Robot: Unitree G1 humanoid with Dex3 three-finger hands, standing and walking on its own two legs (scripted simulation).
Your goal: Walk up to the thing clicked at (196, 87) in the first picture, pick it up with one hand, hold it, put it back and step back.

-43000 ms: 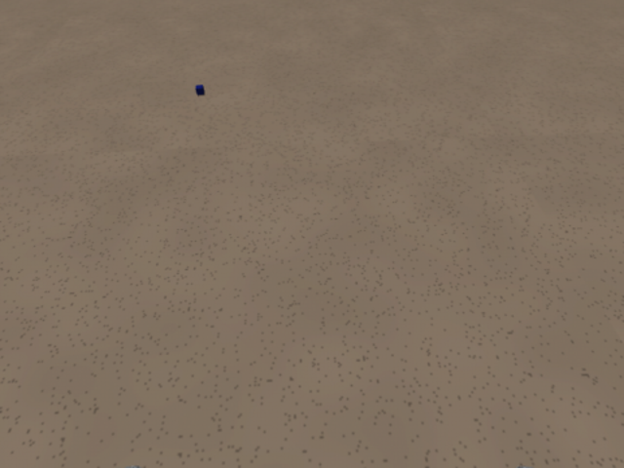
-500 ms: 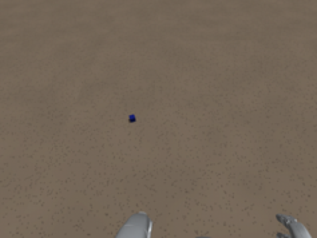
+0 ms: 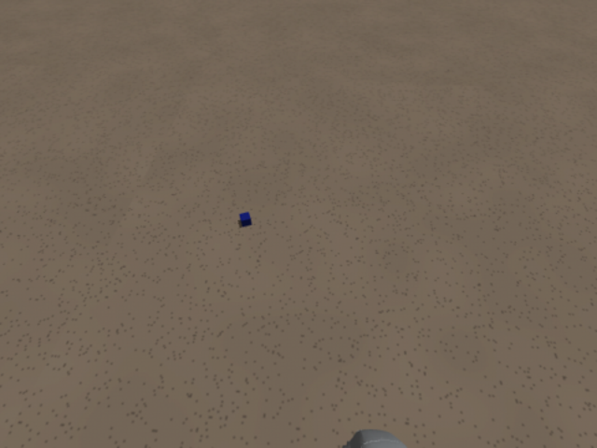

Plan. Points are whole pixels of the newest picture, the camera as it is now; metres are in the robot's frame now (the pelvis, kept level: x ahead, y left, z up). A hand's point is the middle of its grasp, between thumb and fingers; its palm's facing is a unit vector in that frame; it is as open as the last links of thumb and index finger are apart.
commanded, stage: step back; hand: left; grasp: from above
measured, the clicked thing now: (245, 219) +1.08 +0.23 -0.74
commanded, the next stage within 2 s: stand in 0.54 s
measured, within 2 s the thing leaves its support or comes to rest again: neither
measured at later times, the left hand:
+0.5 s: hand out of the picture +0.12 +0.29 -0.15, palm faces +0.07 -0.92 -0.39, open 7.4 cm
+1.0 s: hand out of the picture +0.13 +0.27 -0.14, palm faces +0.02 -0.94 -0.33, open 7.4 cm
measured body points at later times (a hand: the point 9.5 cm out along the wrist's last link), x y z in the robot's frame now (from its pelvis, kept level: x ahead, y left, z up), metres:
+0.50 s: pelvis +0.04 +0.02 -0.01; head +0.07 +0.02 +0.44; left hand +0.11 +0.34 -0.13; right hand +0.14 -0.28 -0.14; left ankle +0.05 +0.15 -0.73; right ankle +0.06 -0.12 -0.73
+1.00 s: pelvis +0.05 +0.01 +0.02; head +0.06 +0.01 +0.47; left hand +0.12 +0.31 -0.12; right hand +0.18 -0.28 -0.11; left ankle +0.05 +0.15 -0.73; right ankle +0.06 -0.12 -0.73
